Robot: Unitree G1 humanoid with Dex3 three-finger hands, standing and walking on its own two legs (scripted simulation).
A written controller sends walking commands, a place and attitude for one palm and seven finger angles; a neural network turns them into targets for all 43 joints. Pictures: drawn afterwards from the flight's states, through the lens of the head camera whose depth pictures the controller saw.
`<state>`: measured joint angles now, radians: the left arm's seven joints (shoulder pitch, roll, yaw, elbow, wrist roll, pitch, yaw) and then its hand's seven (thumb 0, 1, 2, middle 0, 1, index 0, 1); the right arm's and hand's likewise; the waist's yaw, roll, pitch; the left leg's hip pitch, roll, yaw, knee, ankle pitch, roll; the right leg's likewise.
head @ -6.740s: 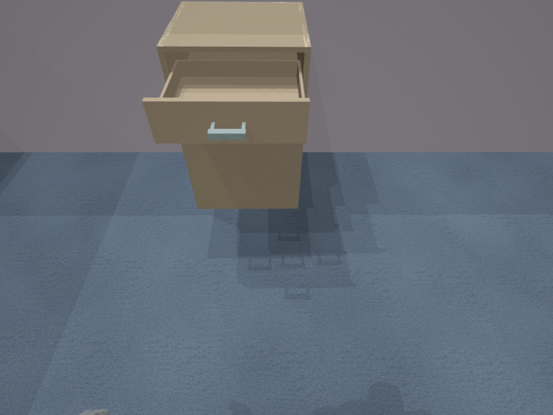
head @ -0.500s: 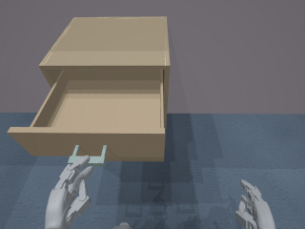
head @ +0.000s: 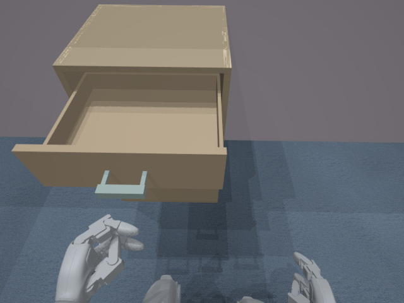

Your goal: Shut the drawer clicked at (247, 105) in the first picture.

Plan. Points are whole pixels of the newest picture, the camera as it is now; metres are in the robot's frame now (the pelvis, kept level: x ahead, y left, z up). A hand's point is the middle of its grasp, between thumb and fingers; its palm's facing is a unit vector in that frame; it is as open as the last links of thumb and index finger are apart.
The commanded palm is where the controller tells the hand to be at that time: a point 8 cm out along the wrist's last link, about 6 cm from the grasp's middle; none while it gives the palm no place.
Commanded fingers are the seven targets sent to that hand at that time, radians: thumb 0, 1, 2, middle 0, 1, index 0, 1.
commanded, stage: raise the hand and make a fist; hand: left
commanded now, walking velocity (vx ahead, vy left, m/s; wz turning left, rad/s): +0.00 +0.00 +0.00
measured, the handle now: (123, 183) +0.36 +0.20 +0.01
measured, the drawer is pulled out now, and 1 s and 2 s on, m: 0.29 0.29 0.29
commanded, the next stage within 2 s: bring the fist close to the handle in 1.10 s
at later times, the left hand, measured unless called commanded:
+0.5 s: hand (101, 266) +0.17 +0.16 +0.09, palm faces +0.05 -1.00 -0.02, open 3.1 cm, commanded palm +0.13 +0.21 +0.10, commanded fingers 0.00 0.90 0.90 -1.40 -1.60 -1.40 -1.60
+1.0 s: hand (101, 265) +0.17 +0.16 +0.10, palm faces +0.03 -1.00 -0.04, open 3.3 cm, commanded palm +0.13 +0.22 +0.11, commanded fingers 0.00 0.90 0.90 -1.40 -1.60 -1.40 -1.60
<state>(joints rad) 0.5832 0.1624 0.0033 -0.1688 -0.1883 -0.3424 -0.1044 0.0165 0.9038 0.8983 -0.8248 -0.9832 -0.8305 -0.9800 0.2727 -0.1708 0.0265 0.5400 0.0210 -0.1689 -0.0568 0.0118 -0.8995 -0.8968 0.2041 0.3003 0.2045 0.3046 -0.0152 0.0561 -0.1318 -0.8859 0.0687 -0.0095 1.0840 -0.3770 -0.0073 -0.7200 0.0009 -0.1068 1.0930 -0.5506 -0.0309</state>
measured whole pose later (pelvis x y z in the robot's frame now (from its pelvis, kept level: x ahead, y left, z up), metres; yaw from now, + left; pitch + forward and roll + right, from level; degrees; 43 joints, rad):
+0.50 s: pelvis +0.02 +0.01 +0.01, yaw +1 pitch +9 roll -3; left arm 0.74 0.18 -0.02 -0.35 -0.19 -0.35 -0.10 0.02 0.90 0.90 -1.31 -1.51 -1.32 -1.51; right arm 0.20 -0.19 0.01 0.45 0.04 -0.16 -0.04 0.01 -0.90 -0.90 0.20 0.30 0.20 0.30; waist 0.01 0.05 -0.14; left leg -0.82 0.05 -0.01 1.06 -0.40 0.01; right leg -0.63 -0.01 -0.11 1.03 -0.56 -0.01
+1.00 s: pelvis +0.02 +0.00 +0.01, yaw +1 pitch +8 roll -2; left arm 0.78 0.20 0.02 -0.38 -0.21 -0.33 -0.14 0.02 0.90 0.90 -1.40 -1.60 -1.40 -1.60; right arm 0.25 -0.21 -0.01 0.48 0.05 -0.16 -0.05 0.01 -0.90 -0.90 0.20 0.30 0.20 0.30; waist 0.00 0.06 -0.14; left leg -0.78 0.06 -0.01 1.03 -0.40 0.00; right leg -0.60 -0.01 -0.11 1.01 -0.56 -0.02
